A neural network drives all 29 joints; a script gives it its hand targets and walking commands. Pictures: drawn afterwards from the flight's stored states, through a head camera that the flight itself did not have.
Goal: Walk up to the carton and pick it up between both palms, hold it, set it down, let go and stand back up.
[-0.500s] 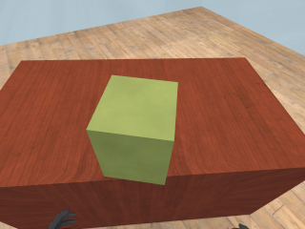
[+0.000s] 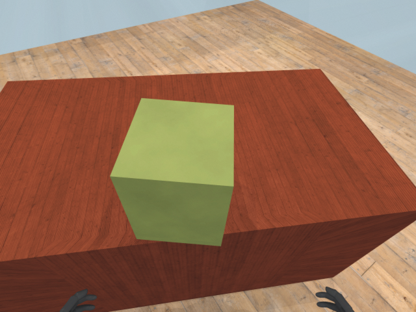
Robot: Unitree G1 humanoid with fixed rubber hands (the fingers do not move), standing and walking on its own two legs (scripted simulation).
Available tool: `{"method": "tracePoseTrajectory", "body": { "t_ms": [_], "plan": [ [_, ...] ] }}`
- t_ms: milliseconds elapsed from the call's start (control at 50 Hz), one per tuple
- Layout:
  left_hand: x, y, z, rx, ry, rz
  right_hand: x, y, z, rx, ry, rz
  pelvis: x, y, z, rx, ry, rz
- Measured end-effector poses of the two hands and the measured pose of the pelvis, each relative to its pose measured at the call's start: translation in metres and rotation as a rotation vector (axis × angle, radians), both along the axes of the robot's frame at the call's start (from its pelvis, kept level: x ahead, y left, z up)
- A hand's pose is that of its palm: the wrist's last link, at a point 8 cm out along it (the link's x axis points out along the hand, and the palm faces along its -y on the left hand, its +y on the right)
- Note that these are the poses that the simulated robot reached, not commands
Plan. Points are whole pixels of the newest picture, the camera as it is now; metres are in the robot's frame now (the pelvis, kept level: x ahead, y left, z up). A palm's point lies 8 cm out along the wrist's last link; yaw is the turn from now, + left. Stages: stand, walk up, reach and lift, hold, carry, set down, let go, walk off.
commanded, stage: walk up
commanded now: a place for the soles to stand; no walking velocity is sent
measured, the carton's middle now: (182, 175) +0.40 +0.07 +0.01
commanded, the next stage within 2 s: reach and lift in 0.70 s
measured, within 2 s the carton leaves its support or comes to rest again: neither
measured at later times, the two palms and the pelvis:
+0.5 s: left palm out of the picture +0.11 +0.26 -0.08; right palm out of the picture +0.07 -0.29 -0.09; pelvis -0.01 -0.01 +0.00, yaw -3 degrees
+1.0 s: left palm (89, 279) +0.20 +0.24 -0.07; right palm out of the picture +0.12 -0.27 -0.08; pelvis +0.01 +0.01 +0.01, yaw -6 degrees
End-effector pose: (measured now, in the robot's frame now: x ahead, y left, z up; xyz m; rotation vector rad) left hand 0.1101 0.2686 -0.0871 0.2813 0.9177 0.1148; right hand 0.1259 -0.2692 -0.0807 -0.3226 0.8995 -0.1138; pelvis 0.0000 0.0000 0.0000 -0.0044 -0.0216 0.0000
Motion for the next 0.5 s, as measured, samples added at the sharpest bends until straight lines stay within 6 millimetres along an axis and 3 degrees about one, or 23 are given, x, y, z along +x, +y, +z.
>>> {"method": "tracePoseTrajectory", "body": {
  "t_ms": [260, 500],
  "plan": [
    [-0.005, -0.007, 0.004, 0.013, -0.005, -0.04, -0.033, -0.017, -0.006, -0.007, 0.02, -0.05, -0.015, -0.005, -0.002, 0.005, -0.004, -0.034],
    [0.001, -0.012, 0.005, 0.011, -0.007, -0.062, -0.06, -0.022, -0.013, -0.007, 0.071, -0.086, -0.015, -0.006, -0.002, 0.005, 0.006, -0.049]
  ]
}}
